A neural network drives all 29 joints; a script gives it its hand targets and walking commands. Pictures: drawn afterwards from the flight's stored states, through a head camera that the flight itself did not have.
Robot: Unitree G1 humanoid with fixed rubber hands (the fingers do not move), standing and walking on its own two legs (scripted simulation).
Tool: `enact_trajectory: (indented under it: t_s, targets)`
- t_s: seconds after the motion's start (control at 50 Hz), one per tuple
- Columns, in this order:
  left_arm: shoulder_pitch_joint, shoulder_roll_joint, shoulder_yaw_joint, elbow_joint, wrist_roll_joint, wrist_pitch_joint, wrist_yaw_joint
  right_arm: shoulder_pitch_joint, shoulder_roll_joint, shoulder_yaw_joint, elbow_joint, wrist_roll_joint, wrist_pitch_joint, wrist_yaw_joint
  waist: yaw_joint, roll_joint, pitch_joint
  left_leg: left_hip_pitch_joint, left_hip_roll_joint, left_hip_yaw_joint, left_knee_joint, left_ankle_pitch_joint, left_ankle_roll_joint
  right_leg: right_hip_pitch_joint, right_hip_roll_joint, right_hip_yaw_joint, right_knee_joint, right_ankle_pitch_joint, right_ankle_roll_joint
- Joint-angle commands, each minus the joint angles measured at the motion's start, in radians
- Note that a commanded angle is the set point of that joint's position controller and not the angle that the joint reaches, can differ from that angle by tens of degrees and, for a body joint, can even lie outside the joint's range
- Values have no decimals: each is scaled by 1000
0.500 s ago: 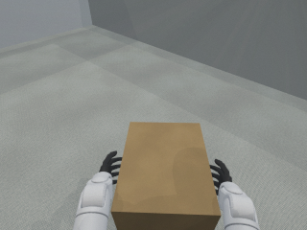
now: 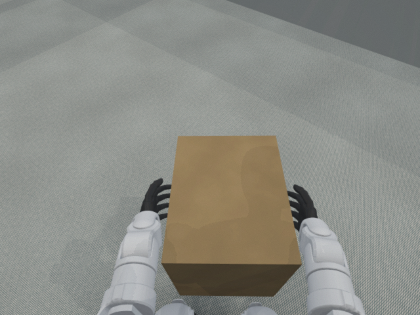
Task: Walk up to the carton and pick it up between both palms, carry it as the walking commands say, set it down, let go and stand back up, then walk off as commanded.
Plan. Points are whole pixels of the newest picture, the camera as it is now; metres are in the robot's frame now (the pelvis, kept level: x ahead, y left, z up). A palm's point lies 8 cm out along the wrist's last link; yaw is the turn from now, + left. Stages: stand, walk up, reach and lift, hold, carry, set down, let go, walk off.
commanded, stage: set down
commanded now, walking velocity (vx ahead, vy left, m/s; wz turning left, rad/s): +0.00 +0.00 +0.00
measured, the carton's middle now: (226, 217) +0.35 -0.02 -0.11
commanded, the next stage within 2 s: none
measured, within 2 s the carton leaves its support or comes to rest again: neither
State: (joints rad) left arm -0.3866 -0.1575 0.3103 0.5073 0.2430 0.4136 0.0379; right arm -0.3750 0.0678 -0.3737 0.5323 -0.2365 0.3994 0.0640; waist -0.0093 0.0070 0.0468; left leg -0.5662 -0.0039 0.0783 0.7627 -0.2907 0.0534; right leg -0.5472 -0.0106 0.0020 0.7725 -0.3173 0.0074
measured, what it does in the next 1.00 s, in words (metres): lowers itself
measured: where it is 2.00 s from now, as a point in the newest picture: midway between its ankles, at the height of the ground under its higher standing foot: outside the picture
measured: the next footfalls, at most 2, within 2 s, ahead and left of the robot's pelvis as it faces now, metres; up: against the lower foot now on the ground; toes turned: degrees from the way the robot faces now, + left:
none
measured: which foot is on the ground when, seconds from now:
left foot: down 0.00-1.00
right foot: down 0.00-1.00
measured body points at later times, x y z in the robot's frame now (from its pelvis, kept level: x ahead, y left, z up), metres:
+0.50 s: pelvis -0.03 -0.03 -0.07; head +0.13 -0.02 +0.35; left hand +0.36 +0.13 -0.13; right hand +0.35 -0.19 -0.13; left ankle +0.06 +0.09 -0.71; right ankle +0.04 -0.13 -0.71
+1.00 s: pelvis -0.04 +0.00 -0.15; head +0.17 +0.01 +0.25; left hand +0.40 +0.13 -0.22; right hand +0.38 -0.19 -0.22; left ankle +0.06 +0.09 -0.71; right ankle +0.04 -0.13 -0.71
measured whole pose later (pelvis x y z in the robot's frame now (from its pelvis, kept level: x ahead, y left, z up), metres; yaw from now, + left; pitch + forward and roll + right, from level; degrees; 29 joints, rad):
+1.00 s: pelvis -0.04 +0.00 -0.15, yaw -1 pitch +36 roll -2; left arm -0.71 -0.06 0.31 0.58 0.15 0.36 0.08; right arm -0.66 0.00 -0.38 0.59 -0.11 0.33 -0.02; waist -0.03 0.00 -0.19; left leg -1.62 0.02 0.05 1.43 -0.44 0.06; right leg -1.59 0.00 -0.01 1.44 -0.47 0.00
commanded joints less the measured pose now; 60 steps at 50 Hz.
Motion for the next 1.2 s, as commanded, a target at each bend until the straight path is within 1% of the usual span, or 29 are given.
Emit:
enact_trajectory:
  t_s: [0.0, 0.04, 0.06, 0.08, 0.12, 0.18, 0.22, 0.26, 0.4, 0.42, 0.44, 0.48, 0.5, 0.52, 0.6, 0.62, 0.72, 0.78, 0.84, 0.86, 0.92, 0.96, 0.98, 1.02, 1.04, 1.08, 1.1, 1.16, 1.18]
  targets:
    - [-628, -947, -508, -1, -121, -85, -223, -759, 914, 523, -40, 167, -82, 234, -1, 4, -586, 279, -71, -214, -59, 165, -20, -44, 122, 84, -57, 118, -54]
    - [-647, -915, -469, 29, -106, -98, -232, -768, 952, 535, -44, 164, -88, 215, -3, -84, -560, 171, -84, -176, -3, 185, -7, -65, 120, 70, -33, 147, -32]
    - [-740, -904, -504, -27, -137, -119, -239, -754, 966, 501, -3, 149, -98, 210, -28, -52, -594, 166, -91, -173, 14, 138, -12, -93, 120, 83, -19, 112, -38]
    - [-673, -907, -450, 36, -96, -110, -244, -827, 971, 520, -34, 155, -105, 210, 32, -66, -638, 153, -97, -167, 41, 147, -6, -99, 122, 79, 2, 101, -36]
    - [-720, -898, -521, -30, -139, -131, -252, -755, 995, 538, -29, 152, -104, 200, -38, -91, -729, 162, -97, -165, 81, 205, -10, -93, 129, 68, 33, 177, -21]
    - [-772, -944, -517, 10, -136, -143, -258, -939, 1030, 618, -134, 235, -143, 194, 54, -3, -879, 99, -110, -143, 139, 195, -11, -46, 124, 92, 80, 175, -24]
    - [-782, -940, -553, -20, -168, -148, -276, -868, 1019, 618, -130, 215, -142, 184, -29, -63, -976, 46, -117, -143, 171, 258, -13, -45, 131, 75, 106, 282, -20]
    - [-762, -922, -498, -19, -143, -134, -274, -874, 1090, 613, -79, 210, -115, 182, 39, -50, -952, 32, -127, -134, 179, 171, -11, -84, 121, 81, 99, 171, -6]
    - [-822, -952, -536, 45, -169, -107, -296, -951, 1008, 627, -97, 223, -107, 170, -32, 24, -982, -134, -134, -135, 258, 137, -20, -213, 135, 78, 180, 152, -10]
    - [-824, -969, -534, 10, -185, -121, -299, -953, 1074, 659, -106, 220, -102, 164, -20, -78, -1027, -171, -143, -124, 285, 121, -17, -177, 137, 85, 175, 143, -1]
    - [-777, -955, -529, 23, -172, -113, -292, -949, 1029, 643, -107, 248, -108, 164, -21, 15, -1026, -174, -141, -122, 292, 155, -23, -216, 144, 78, 208, 180, -3]
    - [-806, -902, -512, 39, -179, -110, -297, -979, 1045, 671, -127, 257, -94, 163, 18, -39, -1040, -244, -145, -109, 305, 117, -16, -180, 143, 79, 213, 152, 10]
    - [-894, -949, -564, -9, -223, -120, -299, -990, 1037, 666, -144, 248, -108, 153, -57, -46, -1124, -246, -153, -134, 323, 148, -19, -192, 151, 69, 243, 199, 0]
    - [-808, -936, -500, 74, -173, -118, -290, -1010, 1047, 663, -90, 266, -111, 158, 25, -32, -1035, -274, -153, -107, 337, 121, -12, -256, 147, 80, 255, 152, 14]
    - [-854, -891, -440, 109, -141, -109, -280, -989, 1019, 613, -18, 240, -92, 161, 46, 1, -928, -357, -148, -109, 341, 40, -13, -366, 151, 90, 273, 56, 7]
    - [-850, -931, -495, 48, -171, -118, -282, -951, 1019, 607, -37, 222, -97, 152, -33, 5, -1058, -326, -149, -113, 384, 87, -22, -337, 155, 86, 277, 107, 3]
    - [-919, -965, -512, 59, -194, -109, -246, -1082, 960, 599, -64, 252, -119, 182, -10, 54, -1117, -262, -137, -135, 400, 107, -39, -507, 172, 38, 379, 88, -15]
    - [-911, -995, -541, 21, -199, -119, -234, -1075, 967, 612, -104, 230, -131, 176, -52, 22, -1193, -313, -156, -130, 466, 144, -43, -500, 170, 39, 404, 109, -11]
    - [-957, -973, -603, -49, -235, -120, -216, -1115, 947, 642, -143, 284, -138, 180, -31, 14, -1314, -262, -143, -148, 494, 189, -50, -568, 181, 23, 456, 135, -17]
    - [-995, -999, -609, -35, -254, -112, -204, -1088, 910, 605, -99, 260, -132, 187, -73, 64, -1312, -208, -148, -165, 489, 183, -68, -630, 193, -4, 485, 111, -18]
    - [-985, -970, -578, -26, -242, -103, -181, -1177, 904, 623, -124, 293, -130, 182, -9, 29, -1274, -272, -158, -146, 509, 127, -57, -660, 190, 0, 502, 61, -18]
    - [-948, -970, -572, -6, -245, -101, -163, -1140, 897, 608, -99, 271, -121, 190, -55, 5, -1284, -258, -156, -184, 531, 153, -55, -737, 188, -12, 535, 71, -7]
    - [-935, -950, -557, 1, -223, -100, -158, -1187, 895, 622, -89, 303, -118, 191, 11, 11, -1238, -327, -160, -150, 535, 117, -49, -724, 187, -4, 533, 45, -8]
    - [-993, -941, -576, 32, -249, -90, -162, -1179, 839, 594, -79, 303, -127, 190, -27, 66, -1205, -331, -153, -170, 556, 115, -64, -806, 183, -4, 558, 42, -20]
    - [-966, -959, -551, -12, -223, -101, -146, -1180, 881, 607, -100, 276, -120, 197, -18, -13, -1296, -289, -157, -200, 572, 154, -54, -793, 192, -15, 580, 54, -9]
    - [-957, -987, -579, 5, -241, -103, -133, -1151, 855, 583, -62, 283, -123, 199, -37, 18, -1266, -254, -154, -213, 584, 164, -66, -871, 195, -28, 600, 31, -10]
    - [-944, -918, -542, 41, -232, -102, -141, -1162, 855, 602, -79, 301, -124, 188, 13, 16, -1231, -313, -155, -182, 594, 196, -58, -858, 185, -14, 596, 52, -11]
    - [-994, -982, -558, 21, -243, -104, -154, -1158, 861, 577, -84, 273, -125, 176, -58, 23, -1282, -392, -171, -148, 632, 164, -61, -792, 193, -27, 621, 84, -11]
    - [-992, -905, -528, 56, -238, -107, -132, -1201, 847, 568, -51, 286, -127, 181, -1, -24, -1241, -353, -163, -186, 623, 173, -61, -886, 195, -38, 652, 46, 6]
